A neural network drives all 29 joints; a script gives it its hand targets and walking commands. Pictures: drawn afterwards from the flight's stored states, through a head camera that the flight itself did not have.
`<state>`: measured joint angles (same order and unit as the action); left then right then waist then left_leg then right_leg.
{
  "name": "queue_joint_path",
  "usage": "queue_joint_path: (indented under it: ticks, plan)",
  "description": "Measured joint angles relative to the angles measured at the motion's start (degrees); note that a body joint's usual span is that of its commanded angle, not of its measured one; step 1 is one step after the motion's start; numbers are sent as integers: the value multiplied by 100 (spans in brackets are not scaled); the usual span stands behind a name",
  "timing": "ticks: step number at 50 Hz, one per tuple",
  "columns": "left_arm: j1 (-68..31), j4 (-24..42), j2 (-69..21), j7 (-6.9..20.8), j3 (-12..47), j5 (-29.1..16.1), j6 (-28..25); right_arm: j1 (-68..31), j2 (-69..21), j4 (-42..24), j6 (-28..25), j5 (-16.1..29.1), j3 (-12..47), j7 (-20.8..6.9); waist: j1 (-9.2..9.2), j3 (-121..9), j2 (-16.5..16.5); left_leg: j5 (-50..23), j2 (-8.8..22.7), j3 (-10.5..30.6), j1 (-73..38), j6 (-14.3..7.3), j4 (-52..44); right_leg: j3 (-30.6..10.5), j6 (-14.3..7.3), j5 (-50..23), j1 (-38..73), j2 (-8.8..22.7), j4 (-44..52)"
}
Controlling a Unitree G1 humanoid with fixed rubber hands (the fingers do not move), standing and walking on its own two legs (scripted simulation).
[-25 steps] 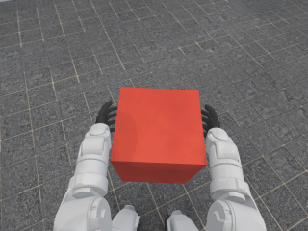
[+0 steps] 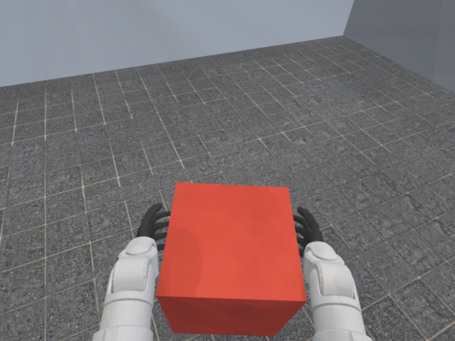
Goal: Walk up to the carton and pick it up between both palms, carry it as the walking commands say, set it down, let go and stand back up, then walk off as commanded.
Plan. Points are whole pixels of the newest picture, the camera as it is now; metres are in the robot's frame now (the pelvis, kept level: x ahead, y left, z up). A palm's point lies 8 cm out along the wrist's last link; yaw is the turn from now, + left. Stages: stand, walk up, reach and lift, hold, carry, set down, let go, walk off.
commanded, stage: reach and lift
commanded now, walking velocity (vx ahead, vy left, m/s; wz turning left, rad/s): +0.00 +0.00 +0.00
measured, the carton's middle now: (228, 263) +0.28 +0.01 -0.04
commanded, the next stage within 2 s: hold in 1.36 s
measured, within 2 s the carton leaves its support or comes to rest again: neither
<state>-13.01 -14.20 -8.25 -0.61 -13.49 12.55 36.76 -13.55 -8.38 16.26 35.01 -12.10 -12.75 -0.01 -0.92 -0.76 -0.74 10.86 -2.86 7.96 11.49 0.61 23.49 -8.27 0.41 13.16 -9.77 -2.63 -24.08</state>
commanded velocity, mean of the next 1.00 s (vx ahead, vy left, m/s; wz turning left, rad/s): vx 0.00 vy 0.00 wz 0.00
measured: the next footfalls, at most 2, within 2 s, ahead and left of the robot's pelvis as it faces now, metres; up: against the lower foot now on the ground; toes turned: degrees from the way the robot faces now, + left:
none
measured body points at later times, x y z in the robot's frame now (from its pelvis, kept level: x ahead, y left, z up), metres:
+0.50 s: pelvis -0.02 +0.00 +0.00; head -0.06 +0.01 +0.44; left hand +0.29 +0.16 +0.04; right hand +0.29 -0.15 +0.04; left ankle +0.02 +0.13 -0.74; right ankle +0.00 -0.13 -0.74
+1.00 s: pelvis -0.01 +0.00 +0.00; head -0.04 +0.01 +0.45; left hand +0.29 +0.15 +0.03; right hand +0.28 -0.16 +0.03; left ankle +0.02 +0.13 -0.74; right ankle +0.00 -0.13 -0.74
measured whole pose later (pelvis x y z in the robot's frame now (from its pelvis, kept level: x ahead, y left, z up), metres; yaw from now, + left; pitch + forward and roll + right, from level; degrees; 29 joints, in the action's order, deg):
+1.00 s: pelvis -0.01 +0.00 +0.00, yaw -1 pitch -6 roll +0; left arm -14.9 -11.5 -8.6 -0.7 -12.7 13.3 42.8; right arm -14.4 -8.5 12.0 41.5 -13.4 -13.5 -1.1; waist 0.5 2.7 -0.4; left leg 9.8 -3.0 6.8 6.2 0.2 22.0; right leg -8.7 0.8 12.2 -5.0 -2.2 -23.3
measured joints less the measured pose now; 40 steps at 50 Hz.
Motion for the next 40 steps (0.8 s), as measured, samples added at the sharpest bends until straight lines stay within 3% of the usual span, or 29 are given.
queue_joint_path:
  ticks: [12, 29, 40]
  plan:
    - [-29, 194, -3, 28, 108, 33, 503, 104, 24, -365, 544, 9, 61, 8, 16, 136, 38, -80, 52, -32, -554, 13, -172, -34, -22, -106, 538, -28, 173]
    - [-805, -460, 80, 102, -241, 181, 586, -622, -34, 221, 613, -199, -377, -12, 79, 328, -6, 1, -5, -75, -426, -20, 208, -21, 31, -15, 417, -10, -197]
    - [-489, -71, -87, 48, -180, 187, 564, -399, 19, -72, 629, -141, -267, -123, 162, 338, 5, -43, -35, -136, -435, -66, 48, -67, 68, -45, 403, 48, -66]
